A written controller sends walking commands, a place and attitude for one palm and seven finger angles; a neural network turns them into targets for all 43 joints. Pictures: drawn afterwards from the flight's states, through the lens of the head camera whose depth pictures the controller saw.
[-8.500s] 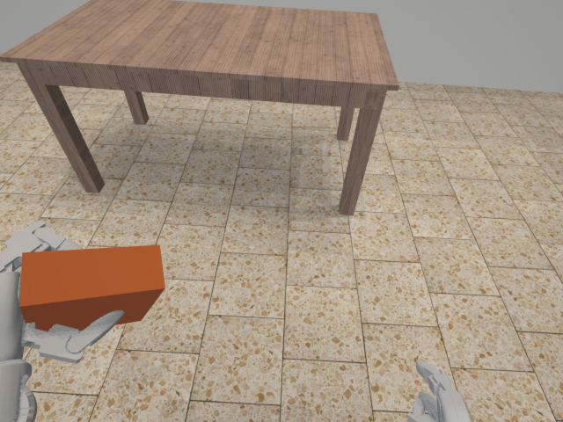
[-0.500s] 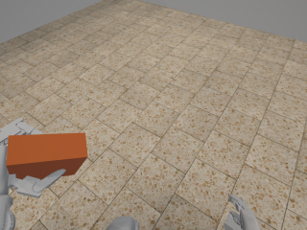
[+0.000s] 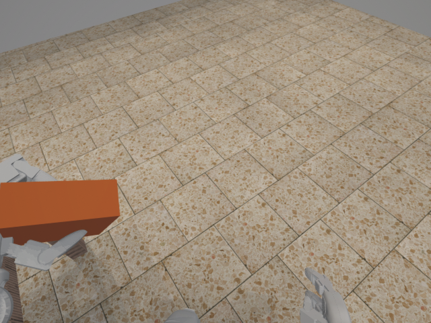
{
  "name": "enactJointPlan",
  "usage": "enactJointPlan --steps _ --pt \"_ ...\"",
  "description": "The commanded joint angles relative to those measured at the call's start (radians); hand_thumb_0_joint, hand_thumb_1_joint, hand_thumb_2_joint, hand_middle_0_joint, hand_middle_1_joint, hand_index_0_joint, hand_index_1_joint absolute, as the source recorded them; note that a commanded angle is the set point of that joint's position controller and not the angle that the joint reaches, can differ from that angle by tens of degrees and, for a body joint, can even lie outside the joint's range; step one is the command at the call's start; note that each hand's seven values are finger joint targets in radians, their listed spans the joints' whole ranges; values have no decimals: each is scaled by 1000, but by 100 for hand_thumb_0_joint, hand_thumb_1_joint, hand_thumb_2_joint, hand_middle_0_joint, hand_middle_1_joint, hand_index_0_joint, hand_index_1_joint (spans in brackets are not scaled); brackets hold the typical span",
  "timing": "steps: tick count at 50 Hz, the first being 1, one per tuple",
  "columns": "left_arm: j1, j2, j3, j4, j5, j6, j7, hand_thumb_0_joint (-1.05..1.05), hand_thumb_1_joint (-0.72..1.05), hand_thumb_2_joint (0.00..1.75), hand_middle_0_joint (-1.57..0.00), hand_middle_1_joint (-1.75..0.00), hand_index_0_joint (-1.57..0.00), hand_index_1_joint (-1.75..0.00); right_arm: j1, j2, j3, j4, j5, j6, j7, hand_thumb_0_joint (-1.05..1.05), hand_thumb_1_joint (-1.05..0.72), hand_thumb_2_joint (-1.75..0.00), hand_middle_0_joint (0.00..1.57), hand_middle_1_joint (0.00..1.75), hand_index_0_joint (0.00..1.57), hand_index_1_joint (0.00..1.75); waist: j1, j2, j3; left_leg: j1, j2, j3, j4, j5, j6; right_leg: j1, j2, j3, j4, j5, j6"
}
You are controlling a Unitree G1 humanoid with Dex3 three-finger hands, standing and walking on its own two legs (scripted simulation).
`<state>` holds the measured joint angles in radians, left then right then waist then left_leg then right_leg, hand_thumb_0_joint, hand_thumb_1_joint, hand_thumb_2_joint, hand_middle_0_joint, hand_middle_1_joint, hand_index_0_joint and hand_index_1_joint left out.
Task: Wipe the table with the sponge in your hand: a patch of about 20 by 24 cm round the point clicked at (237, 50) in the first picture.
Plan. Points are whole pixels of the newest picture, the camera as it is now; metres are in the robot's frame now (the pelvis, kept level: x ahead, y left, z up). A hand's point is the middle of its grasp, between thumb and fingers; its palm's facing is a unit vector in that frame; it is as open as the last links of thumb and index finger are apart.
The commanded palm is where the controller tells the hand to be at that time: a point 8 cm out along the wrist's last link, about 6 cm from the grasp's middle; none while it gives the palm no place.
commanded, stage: turn to face it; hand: left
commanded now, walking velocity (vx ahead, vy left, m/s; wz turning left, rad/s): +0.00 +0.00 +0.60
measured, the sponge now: (76, 213) +0.23 +0.21 +0.16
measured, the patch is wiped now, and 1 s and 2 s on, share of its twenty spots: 0.00 0.00 0.00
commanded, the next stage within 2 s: none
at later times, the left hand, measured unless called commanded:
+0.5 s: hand out of the picture +0.04 +0.27 +0.19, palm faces +0.59 -0.68 -0.43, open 9.3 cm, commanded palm -0.03 +0.30 +0.19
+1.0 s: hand out of the picture -0.12 +0.23 +0.19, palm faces +0.77 -0.48 -0.43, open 9.3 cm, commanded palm -0.19 +0.23 +0.19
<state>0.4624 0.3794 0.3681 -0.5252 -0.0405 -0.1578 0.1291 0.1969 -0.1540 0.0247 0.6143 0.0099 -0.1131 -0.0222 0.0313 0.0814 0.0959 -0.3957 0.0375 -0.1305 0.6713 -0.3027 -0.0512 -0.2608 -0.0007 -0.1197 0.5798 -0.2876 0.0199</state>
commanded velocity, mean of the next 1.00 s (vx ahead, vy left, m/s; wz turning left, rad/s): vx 0.00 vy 0.00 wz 0.60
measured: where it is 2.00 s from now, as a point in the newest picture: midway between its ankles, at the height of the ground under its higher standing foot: outside the picture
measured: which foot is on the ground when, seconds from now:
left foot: up 0.00-0.32, down 0.34-0.68, up 0.70-1.00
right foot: down 0.00-0.34, up 0.36-0.64, down 0.66-1.00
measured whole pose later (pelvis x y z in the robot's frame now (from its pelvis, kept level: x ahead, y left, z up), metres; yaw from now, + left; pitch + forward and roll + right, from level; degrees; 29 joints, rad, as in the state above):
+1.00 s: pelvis -0.17 -0.09 +0.01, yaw +34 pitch +0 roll +2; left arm 0.51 0.40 0.37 -0.61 -0.04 -0.17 0.17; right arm 0.19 -0.26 -0.05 0.57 -0.02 -0.06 -0.07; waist -0.02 -0.06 0.07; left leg -0.27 0.03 0.10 0.64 -0.42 -0.04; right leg -0.33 -0.15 -0.25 0.56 -0.23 -0.03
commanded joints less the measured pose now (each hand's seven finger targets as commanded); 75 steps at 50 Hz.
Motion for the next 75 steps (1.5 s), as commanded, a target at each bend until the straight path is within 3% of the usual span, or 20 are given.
enactJointPlan --steps 1,5,11,15,17,19,23,31,32,34,40,46,49,50,52,58,67,68,70,75 --pt "-86 219 141 -159 -15 -35 34 0 10 130 -120 -160 -120 -160 -91 -146 -79 -162 -2 -31 -19 0 -90 -90 20 30 20 30 -24 -332 -149 -157 -41 62 618 -172 -2 47 -439 448 -335 60 -142" --pt "-59 192 126 -199 -13 -62 34 0 10 130 -120 -160 -120 -160 -159 -114 -51 -159 -5 -4 -45 0 -90 -90 20 30 20 30 -21 -238 -145 -105 -6 146 513 -129 -26 72 -340 120 -294 195 -116" --pt "20 181 145 -228 -7 -65 65 0 10 130 -120 -160 -120 -160 -106 -127 -67 -191 -29 -3 -57 0 -90 -90 20 30 20 30 18 -265 -225 13 -2 230 82 -214 18 170 -381 131 -245 252 -149" --pt "10 147 108 -294 -17 -73 65 0 10 130 -120 -160 -120 -160 -36 -140 -80 -187 -24 8 -53 0 -90 -90 20 30 20 30 -48 -133 -269 220 -27 235 -268 11 39 111 -340 42 0 285 -61" --pt "-3 168 109 -360 -26 -102 57 0 10 130 -120 -160 -120 -160 -62 -193 -93 -217 -19 -11 -49 0 -90 -90 20 30 20 30 -37 264 -214 369 293 -168 -341 611 188 -252 -123 -38 371 -170 58" --pt "-27 220 144 -354 14 -119 31 0 10 130 -120 -160 -120 -160 -53 -179 -95 -185 -10 -36 -28 0 -90 -90 20 30 20 30 -46 279 -162 296 370 -300 -325 705 287 -383 -117 89 568 -312 58" --pt "29 151 100 -338 -4 -105 20 0 10 130 -120 -160 -120 -160 -40 -180 -99 -158 15 -64 -7 0 -90 -90 20 30 20 30 -40 200 -132 167 205 -60 -315 453 203 -231 -68 46 441 -158 73" --pt "-45 127 89 -193 -23 -63 7 0 10 130 -120 -160 -120 -160 -62 -160 -69 -154 6 -52 -18 0 -90 -90 20 30 20 30 -19 130 -149 25 152 -127 -272 129 170 114 15 12 -45 -101 77" --pt "-65 142 98 -185 -17 -59 6 0 10 130 -120 -160 -120 -160 -69 -149 -63 -155 5 -49 -17 0 -90 -90 20 30 20 30 -9 84 -158 -12 116 -100 -210 39 139 179 -23 34 -187 -33 56" --pt "-108 259 155 -179 -5 -41 26 0 10 130 -120 -160 -120 -160 -89 -112 -55 -175 7 -36 -23 0 -90 -90 20 30 20 30 -10 -397 -144 -241 -80 113 307 -263 15 202 -440 482 -344 109 -119" --pt "-82 190 115 -223 -12 -64 30 0 10 130 -120 -160 -120 -160 -171 -114 -54 -159 -5 -9 -47 0 -90 -90 20 30 20 30 -25 -231 -139 -107 2 146 497 -130 -25 67 -348 99 -294 210 -117" --pt "29 183 152 -253 -9 -71 64 0 10 130 -120 -160 -120 -160 -105 -120 -66 -193 -29 -3 -55 0 -90 -90 20 30 20 30 13 -240 -224 17 -5 242 41 -204 18 177 -380 108 -217 312 -146" --pt "23 161 134 -287 -15 -76 66 0 10 130 -120 -160 -120 -160 -43 -133 -81 -190 -27 8 -50 0 -90 -90 20 30 20 30 -42 -170 -267 183 -38 253 -232 -5 29 130 -345 51 -32 355 -74" --pt "23 154 115 -327 -23 -85 62 0 10 130 -120 -160 -120 -160 -33 -151 -91 -194 -22 8 -52 0 -90 -90 20 30 20 30 -56 -38 -278 275 19 196 -295 130 49 66 -295 -7 138 313 -35" --pt "7 185 123 -371 -17 -121 45 0 10 130 -120 -160 -120 -160 -43 -194 -101 -207 -13 -18 -33 0 -90 -90 20 30 20 30 -32 290 -202 374 373 -264 -318 887 238 -319 -86 -8 474 -388 59" --pt "77 153 113 -358 -12 -106 18 0 10 130 -120 -160 -120 -160 -30 -177 -100 -163 14 -59 0 0 -90 -90 20 30 20 30 -44 193 -175 214 189 -68 -297 562 197 -236 -49 32 428 -157 78" --pt "-30 142 94 -197 -31 -47 0 0 10 130 -120 -160 -120 -160 -63 -160 -66 -146 0 -47 -18 0 -90 -90 20 30 20 30 -16 113 -181 52 147 -156 -267 196 172 131 14 33 -101 -81 68" --pt "-69 164 102 -189 -22 -44 2 0 10 130 -120 -160 -120 -160 -71 -145 -61 -149 4 -42 -18 0 -90 -90 20 30 20 30 -6 5 -178 -10 102 -128 -172 53 135 193 -62 89 -258 -13 34" --pt "-139 240 139 -184 -23 -20 27 0 10 130 -120 -160 -120 -160 -90 -132 -60 -183 10 -37 -26 0 -90 -90 20 30 20 30 -8 -362 -160 -197 -90 85 376 -236 10 130 -460 515 -377 64 -139" --pt "-62 192 115 -186 -21 -55 23 0 10 130 -120 -160 -120 -160 -168 -111 -49 -163 -2 -13 -45 0 -90 -90 20 30 20 30 -23 -213 -150 -139 -26 132 535 -120 -22 101 -332 119 -279 308 -116"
